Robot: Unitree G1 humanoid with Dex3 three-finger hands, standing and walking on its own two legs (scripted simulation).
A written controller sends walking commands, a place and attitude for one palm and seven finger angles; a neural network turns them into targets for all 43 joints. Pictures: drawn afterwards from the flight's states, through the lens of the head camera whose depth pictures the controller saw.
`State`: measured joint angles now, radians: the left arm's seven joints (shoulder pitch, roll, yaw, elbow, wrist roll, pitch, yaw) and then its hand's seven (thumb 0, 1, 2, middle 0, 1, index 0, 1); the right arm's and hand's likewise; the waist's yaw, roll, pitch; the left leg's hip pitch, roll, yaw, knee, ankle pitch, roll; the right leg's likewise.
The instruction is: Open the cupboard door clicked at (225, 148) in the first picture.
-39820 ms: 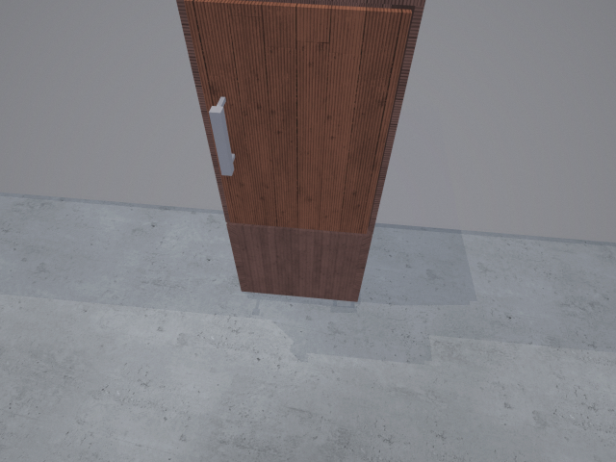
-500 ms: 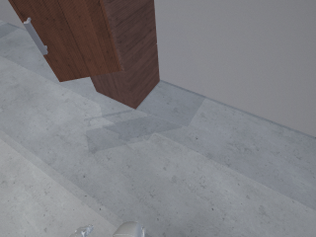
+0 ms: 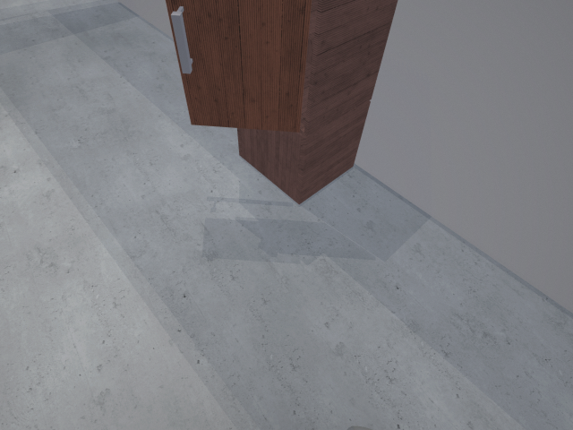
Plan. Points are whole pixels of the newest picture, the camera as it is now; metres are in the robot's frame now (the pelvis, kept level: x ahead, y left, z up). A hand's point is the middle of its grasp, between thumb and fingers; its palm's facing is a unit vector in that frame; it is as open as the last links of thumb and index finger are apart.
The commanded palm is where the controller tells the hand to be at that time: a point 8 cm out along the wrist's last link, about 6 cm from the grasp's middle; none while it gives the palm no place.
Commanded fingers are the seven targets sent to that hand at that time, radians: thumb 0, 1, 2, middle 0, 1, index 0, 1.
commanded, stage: take the last steps up to it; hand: left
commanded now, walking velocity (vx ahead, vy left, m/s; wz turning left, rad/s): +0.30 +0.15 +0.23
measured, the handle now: (184, 40) +1.09 +0.41 -0.02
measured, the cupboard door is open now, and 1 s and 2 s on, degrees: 44 44 44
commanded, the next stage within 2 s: come to a stop and stand still in 1.44 s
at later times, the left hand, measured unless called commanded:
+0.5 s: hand out of the picture +0.03 +0.17 -0.16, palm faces +0.23 -0.95 -0.19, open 7.4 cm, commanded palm none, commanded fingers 0.00 0.90 0.90 -0.20 -0.30 -0.20 -0.30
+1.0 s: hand (139, 281) +0.37 +0.32 -0.15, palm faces +0.11 -0.97 -0.19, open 7.4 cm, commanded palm none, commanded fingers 0.00 0.90 0.90 -0.20 -0.30 -0.20 -0.30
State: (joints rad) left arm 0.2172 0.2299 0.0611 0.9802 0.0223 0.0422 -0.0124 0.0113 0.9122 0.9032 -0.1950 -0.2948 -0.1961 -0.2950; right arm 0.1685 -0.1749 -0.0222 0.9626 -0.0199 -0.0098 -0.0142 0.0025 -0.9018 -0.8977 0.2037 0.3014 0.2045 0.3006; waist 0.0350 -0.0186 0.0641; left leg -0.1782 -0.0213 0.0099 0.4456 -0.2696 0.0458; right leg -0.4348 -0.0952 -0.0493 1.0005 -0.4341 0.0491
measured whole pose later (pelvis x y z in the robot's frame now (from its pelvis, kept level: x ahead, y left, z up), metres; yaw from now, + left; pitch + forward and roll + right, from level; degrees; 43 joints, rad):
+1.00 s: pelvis +0.27 +0.13 +0.00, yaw +5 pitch +0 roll +2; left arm 0.11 0.18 0.06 0.98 0.03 0.00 -0.01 0.01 0.91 0.90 -0.19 -0.29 -0.19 -0.29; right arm 0.34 -0.16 -0.04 1.07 -0.02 -0.07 -0.02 0.00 -0.92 -0.90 0.20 0.30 0.20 0.30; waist -0.01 -0.03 0.03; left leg -0.05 -0.06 0.22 0.29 -0.24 0.08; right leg -0.56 -0.12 -0.07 0.90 -0.19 0.00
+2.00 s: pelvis +0.48 +0.16 +0.00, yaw +1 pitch +1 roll -3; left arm 0.15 0.24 0.08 1.00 0.02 0.08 0.02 0.01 0.91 0.90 -0.19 -0.29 -0.20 -0.29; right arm 0.20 -0.16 -0.04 1.05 -0.02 0.01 -0.06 0.00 -0.91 -0.90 0.21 0.30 0.21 0.30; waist -0.01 -0.03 0.08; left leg -0.28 0.07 0.12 0.44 -0.19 0.04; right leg -0.43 -0.04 0.01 0.99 -0.40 0.05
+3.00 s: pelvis +0.46 +0.11 -0.01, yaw +2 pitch -2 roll -1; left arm 0.30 0.13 -0.01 1.10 0.01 -0.01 0.04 0.01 0.91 0.90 -0.20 -0.30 -0.20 -0.30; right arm 0.28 -0.17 0.00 1.07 -0.01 -0.02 -0.04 0.01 -0.93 -0.90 0.20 0.30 0.20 0.30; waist 0.00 0.02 0.03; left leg -0.22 0.01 0.05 0.55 -0.29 0.02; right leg -0.17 -0.02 -0.06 0.51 -0.32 0.00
